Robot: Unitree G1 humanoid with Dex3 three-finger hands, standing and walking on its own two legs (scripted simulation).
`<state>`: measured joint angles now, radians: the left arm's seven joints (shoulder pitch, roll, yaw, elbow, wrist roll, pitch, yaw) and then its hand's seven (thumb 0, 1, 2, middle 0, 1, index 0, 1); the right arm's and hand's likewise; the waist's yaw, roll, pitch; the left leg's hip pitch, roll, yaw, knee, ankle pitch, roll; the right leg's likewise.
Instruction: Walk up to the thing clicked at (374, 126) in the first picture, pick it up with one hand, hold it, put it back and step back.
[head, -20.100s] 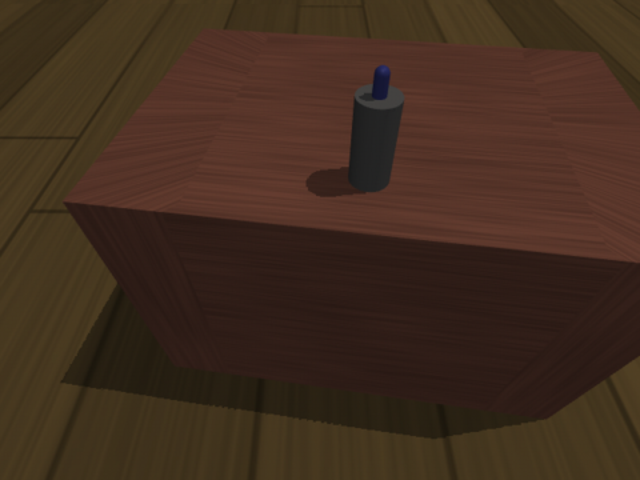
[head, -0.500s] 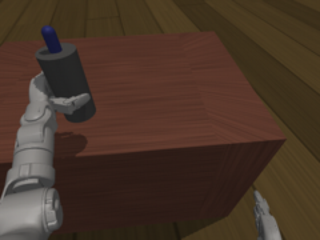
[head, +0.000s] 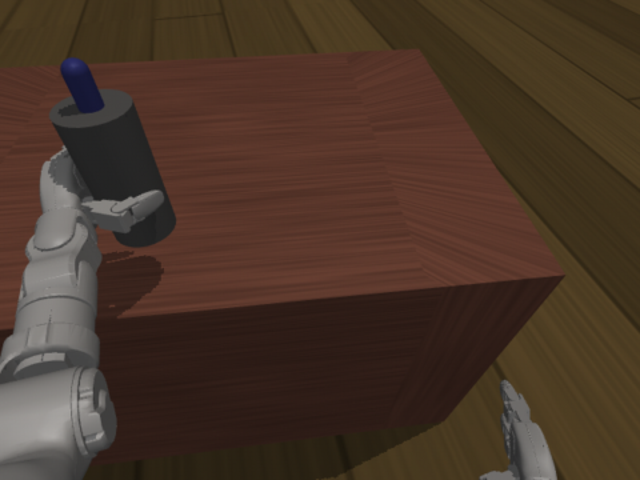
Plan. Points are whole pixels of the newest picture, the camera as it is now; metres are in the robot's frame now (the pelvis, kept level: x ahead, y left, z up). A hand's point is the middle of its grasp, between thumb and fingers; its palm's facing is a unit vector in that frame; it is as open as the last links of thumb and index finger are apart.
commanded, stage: lower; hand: left
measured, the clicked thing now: (114, 157) +0.46 +0.21 +0.19
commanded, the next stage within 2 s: loosen in 1.00 s
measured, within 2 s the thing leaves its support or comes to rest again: rests again in 0.82 s
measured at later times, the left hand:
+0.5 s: hand (139, 208) +0.47 +0.22 +0.10, palm faces +0.21 -0.98 +0.01, open 11.1 cm
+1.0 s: hand (145, 220) +0.48 +0.22 +0.06, palm faces +0.20 -0.98 +0.00, open 11.1 cm
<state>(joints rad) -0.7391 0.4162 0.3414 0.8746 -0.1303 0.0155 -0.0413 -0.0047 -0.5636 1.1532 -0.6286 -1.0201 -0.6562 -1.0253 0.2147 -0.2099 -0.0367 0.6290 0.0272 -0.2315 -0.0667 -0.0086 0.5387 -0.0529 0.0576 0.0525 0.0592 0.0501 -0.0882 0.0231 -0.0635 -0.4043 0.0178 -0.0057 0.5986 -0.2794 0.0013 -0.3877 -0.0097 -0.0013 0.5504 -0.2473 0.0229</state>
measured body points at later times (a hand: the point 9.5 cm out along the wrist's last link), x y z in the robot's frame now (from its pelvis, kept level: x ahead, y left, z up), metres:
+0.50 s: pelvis -0.01 +0.00 -0.02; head +0.05 +0.02 +0.43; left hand +0.45 +0.27 +0.10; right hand +0.14 -0.26 -0.08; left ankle +0.01 +0.12 -0.73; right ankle +0.02 -0.14 -0.73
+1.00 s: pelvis +0.00 +0.01 -0.03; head +0.08 +0.03 +0.41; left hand +0.47 +0.28 +0.06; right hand +0.15 -0.25 -0.08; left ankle +0.01 +0.12 -0.73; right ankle +0.02 -0.14 -0.73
